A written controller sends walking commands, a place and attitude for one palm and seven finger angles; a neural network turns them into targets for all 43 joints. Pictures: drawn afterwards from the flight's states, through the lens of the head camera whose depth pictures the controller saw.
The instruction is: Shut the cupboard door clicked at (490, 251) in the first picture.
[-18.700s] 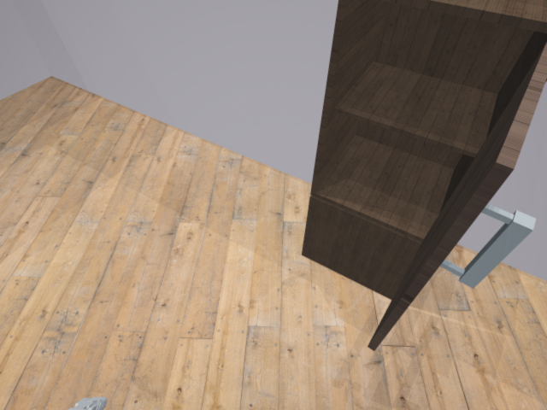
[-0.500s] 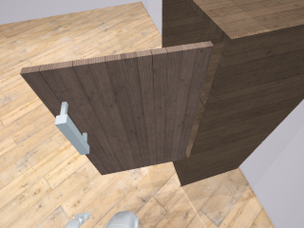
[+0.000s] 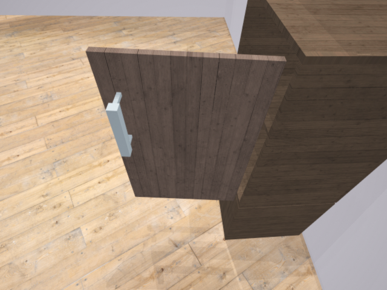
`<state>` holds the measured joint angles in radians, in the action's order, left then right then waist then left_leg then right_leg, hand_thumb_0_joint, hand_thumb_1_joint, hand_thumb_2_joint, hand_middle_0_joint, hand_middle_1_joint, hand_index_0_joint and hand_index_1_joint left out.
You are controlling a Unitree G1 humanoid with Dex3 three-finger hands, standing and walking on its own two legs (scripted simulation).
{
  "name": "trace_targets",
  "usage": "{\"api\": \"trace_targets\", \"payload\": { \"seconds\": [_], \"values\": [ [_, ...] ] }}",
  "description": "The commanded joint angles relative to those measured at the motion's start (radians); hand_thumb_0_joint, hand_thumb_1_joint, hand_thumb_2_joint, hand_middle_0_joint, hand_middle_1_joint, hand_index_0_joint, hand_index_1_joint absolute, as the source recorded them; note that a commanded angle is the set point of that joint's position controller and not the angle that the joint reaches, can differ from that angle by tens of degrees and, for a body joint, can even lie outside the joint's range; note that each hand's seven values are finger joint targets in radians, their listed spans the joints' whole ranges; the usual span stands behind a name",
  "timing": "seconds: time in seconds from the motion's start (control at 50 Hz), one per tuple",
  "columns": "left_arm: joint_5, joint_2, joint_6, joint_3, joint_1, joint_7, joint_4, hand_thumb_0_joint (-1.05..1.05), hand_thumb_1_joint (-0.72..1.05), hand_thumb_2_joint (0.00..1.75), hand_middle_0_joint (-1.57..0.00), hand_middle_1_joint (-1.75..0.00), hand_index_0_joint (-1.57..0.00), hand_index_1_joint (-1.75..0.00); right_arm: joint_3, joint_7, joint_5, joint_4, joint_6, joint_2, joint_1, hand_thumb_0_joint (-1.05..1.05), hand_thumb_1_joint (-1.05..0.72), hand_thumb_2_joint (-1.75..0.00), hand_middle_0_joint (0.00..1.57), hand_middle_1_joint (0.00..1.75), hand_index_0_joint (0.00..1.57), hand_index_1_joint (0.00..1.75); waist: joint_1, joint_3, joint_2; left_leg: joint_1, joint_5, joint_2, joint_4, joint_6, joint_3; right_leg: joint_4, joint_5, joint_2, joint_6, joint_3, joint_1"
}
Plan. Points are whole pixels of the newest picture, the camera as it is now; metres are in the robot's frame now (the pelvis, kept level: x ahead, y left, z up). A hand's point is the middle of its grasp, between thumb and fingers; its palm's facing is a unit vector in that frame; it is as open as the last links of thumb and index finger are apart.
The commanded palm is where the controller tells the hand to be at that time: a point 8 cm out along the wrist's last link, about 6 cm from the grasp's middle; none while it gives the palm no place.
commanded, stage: come to a stop and stand still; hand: left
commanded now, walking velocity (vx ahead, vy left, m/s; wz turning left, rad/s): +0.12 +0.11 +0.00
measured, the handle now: (122, 125) +0.44 +0.21 +0.07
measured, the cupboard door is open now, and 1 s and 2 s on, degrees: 84 84 84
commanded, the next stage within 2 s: look again from close up in 0.94 s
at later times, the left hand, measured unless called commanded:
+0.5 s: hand out of the picture -0.03 +0.17 -0.20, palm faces +0.07 -0.98 -0.19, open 7.4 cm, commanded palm none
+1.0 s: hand out of the picture -0.02 +0.21 -0.18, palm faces -0.03 -0.98 -0.21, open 7.4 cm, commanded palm none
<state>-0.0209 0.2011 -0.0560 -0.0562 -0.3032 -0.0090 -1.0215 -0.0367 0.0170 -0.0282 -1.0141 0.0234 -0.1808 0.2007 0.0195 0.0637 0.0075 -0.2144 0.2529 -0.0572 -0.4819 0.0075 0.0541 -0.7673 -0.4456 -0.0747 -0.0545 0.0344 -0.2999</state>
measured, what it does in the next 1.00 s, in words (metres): steps on the spot: right foot, then left foot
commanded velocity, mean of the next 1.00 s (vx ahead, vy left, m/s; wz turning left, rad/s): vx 0.02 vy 0.05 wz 0.00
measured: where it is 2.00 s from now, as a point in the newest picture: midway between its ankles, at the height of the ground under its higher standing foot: outside the picture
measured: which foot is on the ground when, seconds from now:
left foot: down 0.00-0.08, up 0.10-0.38, down 0.40-1.00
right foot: up 0.00-0.06, down 0.08-1.00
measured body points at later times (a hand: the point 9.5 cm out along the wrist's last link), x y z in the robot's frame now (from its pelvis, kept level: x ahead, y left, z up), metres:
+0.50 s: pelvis -0.01 +0.00 -0.02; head +0.01 +0.02 +0.43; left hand -0.03 +0.23 -0.18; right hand +0.07 -0.23 -0.16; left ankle +0.01 +0.09 -0.74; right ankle -0.04 -0.16 -0.74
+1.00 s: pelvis -0.03 +0.03 -0.01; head -0.02 +0.03 +0.44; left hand -0.01 +0.26 -0.16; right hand -0.02 -0.22 -0.15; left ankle +0.01 +0.09 -0.74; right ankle -0.04 -0.16 -0.74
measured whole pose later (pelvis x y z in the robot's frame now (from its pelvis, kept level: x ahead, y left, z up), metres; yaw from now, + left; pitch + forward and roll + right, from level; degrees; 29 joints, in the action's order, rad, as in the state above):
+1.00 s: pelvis -0.03 +0.03 -0.01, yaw -1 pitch -1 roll +0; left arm -0.02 0.19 -0.01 0.02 -0.32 -0.03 -1.01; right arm 0.00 -0.01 -0.01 -1.01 0.00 -0.20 0.29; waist -0.01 0.03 -0.01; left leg -0.26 0.21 0.02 -0.48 0.07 0.13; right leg -0.47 -0.26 -0.11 -0.05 -0.03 -0.20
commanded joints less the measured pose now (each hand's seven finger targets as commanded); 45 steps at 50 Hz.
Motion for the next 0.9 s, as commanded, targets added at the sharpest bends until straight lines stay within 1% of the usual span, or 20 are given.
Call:
{"api": "trace_targets", "payload": {
  "seconds": [0.0,0.02,0.06,0.08,0.1,0.16,0.28,0.34,0.36,0.38,0.4,0.42,0.44,0.48,0.5,0.54,0.56,0.64,0.7,0.88],
  "values": [
    [-0.006,0.008,0.056,0.019,-0.058,0.002,-0.001,0.00,0.90,0.90,-0.20,-0.30,-0.20,-0.30,-0.035,0.007,0.004,0.012,-0.010,-0.146,0.050,0.00,-0.90,-0.90,0.20,0.30,0.20,0.30,-0.008,-0.010,0.102,-0.035,0.194,-0.110,0.133,0.070,-0.141,0.354,0.125,0.050,-0.008,0.106,0.138],
    [-0.007,0.038,0.066,0.016,-0.096,-0.004,-0.022,0.00,0.90,0.90,-0.20,-0.30,-0.20,-0.30,-0.030,0.005,0.011,0.009,-0.014,-0.111,0.055,0.00,-0.90,-0.90,0.20,0.30,0.20,0.30,0.002,-0.014,0.028,-0.072,0.180,-0.065,0.042,0.035,-0.092,0.415,0.153,0.002,0.003,0.051,0.197],
    [-0.007,0.156,0.071,-0.004,-0.133,-0.009,-0.031,0.00,0.90,0.90,-0.20,-0.30,-0.20,-0.30,-0.010,-0.008,0.017,0.052,-0.020,-0.039,0.009,0.00,-0.90,-0.90,0.20,0.30,0.20,0.30,0.025,0.007,-0.218,-0.237,0.242,0.040,-0.188,-0.026,0.031,0.546,0.165,-0.273,0.122,-0.274,0.219],
    [-0.006,0.182,0.076,-0.017,-0.149,-0.013,-0.025,0.00,0.90,0.90,-0.20,-0.30,-0.20,-0.30,-0.017,-0.008,0.014,0.080,-0.006,-0.063,-0.062,0.00,-0.90,-0.90,0.20,0.30,0.20,0.30,0.063,0.014,-0.307,-0.266,0.308,0.026,-0.310,-0.027,-0.005,0.601,0.140,-0.329,0.171,-0.380,0.158],
    [-0.007,0.165,0.080,-0.015,-0.122,-0.014,-0.030,0.00,0.90,0.90,-0.20,-0.30,-0.20,-0.30,-0.022,-0.009,0.010,0.075,-0.003,-0.076,-0.076,0.00,-0.90,-0.90,0.20,0.30,0.20,0.30,0.054,0.058,-0.340,-0.289,0.274,0.011,-0.381,-0.022,-0.047,0.601,0.170,-0.325,0.195,-0.392,0.130],
    [-0.010,0.121,0.081,-0.009,-0.067,-0.015,-0.015,0.00,0.90,0.90,-0.20,-0.30,-0.20,-0.30,-0.021,-0.019,0.015,0.023,-0.010,-0.060,-0.009,0.00,-0.90,-0.90,0.20,0.30,0.20,0.30,0.016,0.071,-0.219,-0.256,0.154,0.014,-0.424,-0.037,-0.023,0.530,0.380,-0.250,0.176,-0.194,0.123],
    [-0.015,0.134,0.073,-0.024,-0.106,-0.029,-0.031,0.00,0.90,0.90,-0.20,-0.30,-0.20,-0.30,-0.016,-0.018,0.023,0.037,-0.009,-0.031,-0.034,0.00,-0.90,-0.90,0.20,0.30,0.20,0.30,0.039,0.019,-0.216,-0.171,0.140,0.039,-0.238,-0.057,0.019,0.455,0.540,-0.250,0.184,-0.143,0.156],
    [-0.005,0.123,0.063,-0.025,-0.058,-0.032,-0.033,0.00,0.90,0.90,-0.20,-0.30,-0.20,-0.30,-0.012,-0.008,0.021,0.005,-0.023,-0.018,0.043,0.00,-0.90,-0.90,0.20,0.30,0.20,0.30,-0.009,-0.021,-0.185,0.046,-0.054,0.057,0.048,-0.054,0.042,0.357,0.496,-0.180,0.123,-0.082,0.079],
    [-0.012,0.062,0.095,0.008,-0.103,-0.074,-0.048,0.00,0.90,0.90,-0.20,-0.30,-0.20,-0.30,-0.003,-0.011,0.010,0.065,-0.046,-0.103,0.044,0.00,-0.90,-0.90,0.20,0.30,0.20,0.30,-0.032,-0.046,0.109,0.074,-0.226,-0.032,-0.023,-0.021,-0.016,0.224,0.640,-0.097,0.091,-0.115,0.087],
    [-0.002,0.098,0.093,0.009,-0.090,-0.069,-0.022,0.00,0.90,0.90,-0.20,-0.30,-0.20,-0.30,-0.006,-0.005,0.014,0.072,-0.049,-0.141,0.104,0.00,-0.90,-0.90,0.20,0.30,0.20,0.30,-0.053,-0.143,0.245,0.113,-0.597,-0.094,-0.071,0.001,-0.097,0.180,0.522,-0.073,0.084,-0.024,0.100],
    [-0.002,0.063,0.091,0.012,-0.130,-0.068,-0.008,0.00,0.90,0.90,-0.20,-0.30,-0.20,-0.30,-0.004,0.000,0.008,0.077,-0.047,-0.144,0.123,0.00,-0.90,-0.90,0.20,0.30,0.20,0.30,-0.023,-0.228,0.203,0.129,-0.697,-0.151,-0.089,0.049,-0.109,0.152,0.339,-0.043,0.088,0.003,0.119],
    [-0.002,0.047,0.082,0.024,-0.103,-0.065,-0.006,0.00,0.90,0.90,-0.20,-0.30,-0.20,-0.30,-0.002,0.006,0.013,0.086,-0.046,-0.138,0.101,0.00,-0.90,-0.90,0.20,0.30,0.20,0.30,-0.021,-0.239,0.192,0.167,-0.833,-0.142,-0.088,0.069,-0.151,0.139,0.181,-0.002,0.074,0.032,0.077],
    [-0.001,0.045,0.074,0.029,-0.075,-0.060,-0.002,0.00,0.90,0.90,-0.20,-0.30,-0.20,-0.30,-0.004,0.009,0.016,0.090,-0.043,-0.154,0.092,0.00,-0.90,-0.90,0.20,0.30,0.20,0.30,-0.025,-0.186,0.206,0.159,-0.886,-0.151,-0.053,0.078,-0.163,0.118,0.050,0.017,0.067,0.037,0.034],
    [0.001,0.035,0.060,0.041,-0.066,-0.051,0.008,0.00,0.90,0.90,-0.20,-0.30,-0.20,-0.30,0.006,0.015,0.012,0.103,-0.037,-0.138,0.043,0.00,-0.90,-0.90,0.20,0.30,0.20,0.30,0.003,-0.047,0.184,0.010,-0.670,-0.136,0.005,0.093,-0.144,0.153,0.033,0.016,0.069,0.024,0.047],
    [0.002,0.043,0.059,0.045,-0.086,-0.048,0.003,0.00,0.90,0.90,-0.20,-0.30,-0.20,-0.30,0.010,0.013,0.013,0.118,-0.033,-0.128,0.010,0.00,-0.90,-0.90,0.20,0.30,0.20,0.30,0.019,-0.015,0.115,-0.053,-0.436,-0.103,0.009,0.081,-0.134,0.228,0.103,0.012,0.075,0.007,0.072],
    [-0.002,0.071,0.063,0.047,-0.063,-0.042,0.014,0.00,0.90,0.90,-0.20,-0.30,-0.20,-0.30,0.006,0.000,0.015,0.133,-0.024,-0.115,0.007,0.00,-0.90,-0.90,0.20,0.30,0.20,0.30,-0.009,0.021,-0.063,-0.078,-0.058,-0.033,0.024,0.035,-0.103,0.313,0.143,-0.026,0.092,-0.062,0.032],
    [-0.004,0.082,0.060,0.046,-0.035,-0.039,0.032,0.00,0.90,0.90,-0.20,-0.30,-0.20,-0.30,0.000,-0.005,0.013,0.134,-0.020,-0.116,0.022,0.00,-0.90,-0.90,0.20,0.30,0.20,0.30,-0.023,0.041,-0.085,-0.077,0.051,-0.019,0.050,0.026,-0.099,0.326,0.076,-0.032,0.093,-0.075,-0.007],
    [-0.005,0.095,0.050,0.042,-0.038,-0.035,0.077,0.00,0.90,0.90,-0.20,-0.30,-0.20,-0.30,-0.004,-0.013,0.007,0.133,-0.024,-0.142,0.033,0.00,-0.90,-0.90,0.20,0.30,0.20,0.30,-0.015,0.017,0.029,-0.107,0.190,-0.052,0.171,0.035,-0.154,0.280,0.093,0.003,0.079,-0.037,0.027],
    [-0.006,0.094,0.051,0.044,-0.057,-0.033,0.086,0.00,0.90,0.90,-0.20,-0.30,-0.20,-0.30,-0.003,-0.013,0.008,0.133,-0.029,-0.142,0.030,0.00,-0.90,-0.90,0.20,0.30,0.20,0.30,0.000,0.012,0.017,-0.134,0.205,-0.055,0.198,0.037,-0.150,0.289,0.128,0.000,0.079,-0.036,0.061],
    [0.001,0.100,0.062,0.053,-0.063,-0.028,0.071,0.00,0.90,0.90,-0.20,-0.30,-0.20,-0.30,0.006,-0.013,0.014,0.083,-0.040,-0.135,0.072,0.00,-0.90,-0.90,0.20,0.30,0.20,0.30,-0.011,-0.021,0.008,-0.054,0.080,-0.053,0.193,0.030,-0.116,0.343,0.199,-0.023,0.074,-0.058,0.064]
  ]
}}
